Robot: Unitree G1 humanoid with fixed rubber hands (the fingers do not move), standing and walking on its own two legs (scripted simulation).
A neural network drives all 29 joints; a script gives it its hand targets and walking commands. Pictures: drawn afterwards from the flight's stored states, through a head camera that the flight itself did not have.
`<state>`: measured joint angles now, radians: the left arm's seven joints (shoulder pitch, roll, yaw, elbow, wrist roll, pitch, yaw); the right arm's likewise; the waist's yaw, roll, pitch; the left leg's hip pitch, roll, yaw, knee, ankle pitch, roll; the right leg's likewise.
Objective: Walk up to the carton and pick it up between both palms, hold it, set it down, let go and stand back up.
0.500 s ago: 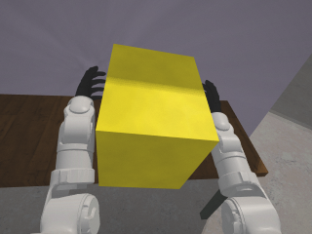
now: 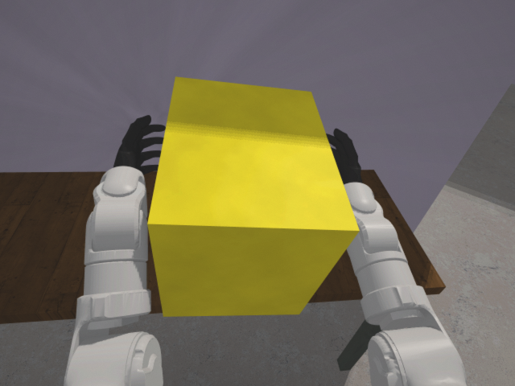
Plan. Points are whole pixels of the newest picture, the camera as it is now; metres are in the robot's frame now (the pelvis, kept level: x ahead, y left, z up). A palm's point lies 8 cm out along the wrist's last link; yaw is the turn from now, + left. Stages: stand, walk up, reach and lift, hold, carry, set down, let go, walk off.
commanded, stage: reach and lift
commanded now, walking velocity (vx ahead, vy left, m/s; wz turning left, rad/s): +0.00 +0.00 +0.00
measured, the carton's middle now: (239, 200) +0.37 +0.00 +0.12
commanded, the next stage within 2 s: hold in 0.34 s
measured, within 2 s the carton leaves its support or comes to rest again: neither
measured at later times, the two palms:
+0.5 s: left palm (123, 162) +0.36 +0.17 +0.21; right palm (347, 169) +0.36 -0.15 +0.20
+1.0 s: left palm (113, 156) +0.36 +0.18 +0.22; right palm (342, 153) +0.37 -0.14 +0.22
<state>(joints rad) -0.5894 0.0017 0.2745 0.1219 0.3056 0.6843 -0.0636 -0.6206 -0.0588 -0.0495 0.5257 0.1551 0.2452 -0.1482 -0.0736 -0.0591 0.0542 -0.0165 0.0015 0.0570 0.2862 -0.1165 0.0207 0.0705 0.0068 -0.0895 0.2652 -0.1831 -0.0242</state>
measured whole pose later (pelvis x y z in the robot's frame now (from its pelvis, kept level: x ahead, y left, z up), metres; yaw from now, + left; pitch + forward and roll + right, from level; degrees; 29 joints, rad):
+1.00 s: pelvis +0.00 +0.00 +0.00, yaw +0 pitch -8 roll +0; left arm -0.65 0.04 0.29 0.07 0.31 0.80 -0.07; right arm -0.73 -0.06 -0.07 0.53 0.17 0.35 -0.14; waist -0.07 -0.09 0.01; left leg -0.03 0.00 0.05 0.29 -0.11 0.02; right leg 0.05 0.01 -0.09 0.26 -0.18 -0.03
